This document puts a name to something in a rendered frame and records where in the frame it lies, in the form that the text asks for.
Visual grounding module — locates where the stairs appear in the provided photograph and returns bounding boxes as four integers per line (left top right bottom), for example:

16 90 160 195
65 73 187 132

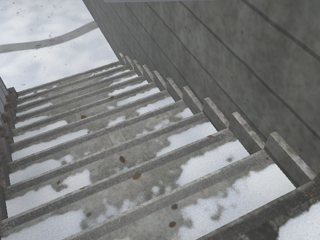
0 60 296 240

